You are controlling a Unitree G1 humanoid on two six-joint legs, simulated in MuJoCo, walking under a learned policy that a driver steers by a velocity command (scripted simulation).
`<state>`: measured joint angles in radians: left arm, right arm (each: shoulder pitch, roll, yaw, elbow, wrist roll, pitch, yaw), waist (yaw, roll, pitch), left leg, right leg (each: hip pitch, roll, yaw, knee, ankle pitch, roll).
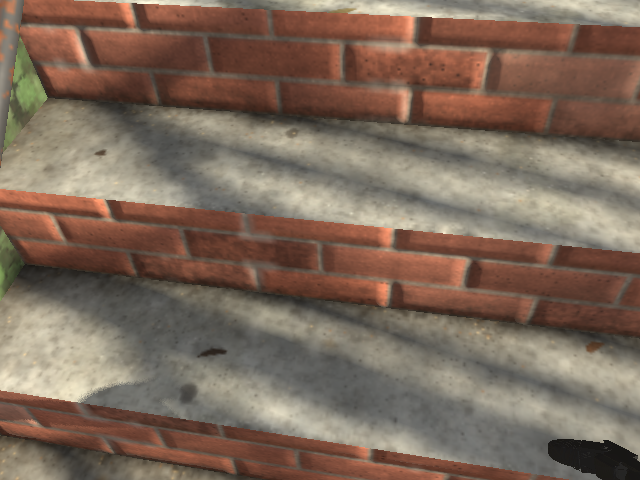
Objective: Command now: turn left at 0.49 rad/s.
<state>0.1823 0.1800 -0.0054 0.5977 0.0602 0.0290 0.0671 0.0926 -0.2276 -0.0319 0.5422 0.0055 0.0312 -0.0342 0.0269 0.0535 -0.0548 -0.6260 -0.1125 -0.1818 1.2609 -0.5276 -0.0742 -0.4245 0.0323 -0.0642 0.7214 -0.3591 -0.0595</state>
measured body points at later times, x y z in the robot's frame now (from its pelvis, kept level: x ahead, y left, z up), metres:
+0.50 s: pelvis +0.01 +0.02 +0.01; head +0.00 +0.03 +0.46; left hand +0.11 +0.26 -0.11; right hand +0.10 -0.23 -0.10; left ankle -0.01 +0.10 -0.71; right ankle -0.03 -0.11 -0.48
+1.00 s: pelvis +0.20 -0.06 +0.17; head +0.15 -0.07 +0.62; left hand +0.19 +0.19 +0.03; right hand +0.36 -0.26 +0.07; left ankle +0.17 +0.12 -0.26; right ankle +0.22 -0.12 -0.52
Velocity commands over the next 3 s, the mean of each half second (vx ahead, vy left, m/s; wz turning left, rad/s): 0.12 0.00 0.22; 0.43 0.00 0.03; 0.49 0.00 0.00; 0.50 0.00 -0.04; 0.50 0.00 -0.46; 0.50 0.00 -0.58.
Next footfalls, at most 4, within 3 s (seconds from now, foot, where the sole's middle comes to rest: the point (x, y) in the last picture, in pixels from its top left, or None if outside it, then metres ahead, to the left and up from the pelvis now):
0.36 left None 0.03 0.11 -0.75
0.80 right None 0.26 -0.12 -0.56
1.36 left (319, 364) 0.55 0.07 -0.36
1.84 right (434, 186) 0.75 -0.12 -0.17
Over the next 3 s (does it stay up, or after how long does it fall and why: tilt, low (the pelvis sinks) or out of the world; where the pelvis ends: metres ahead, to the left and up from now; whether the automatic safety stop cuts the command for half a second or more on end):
stays up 1.13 -0.13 0.87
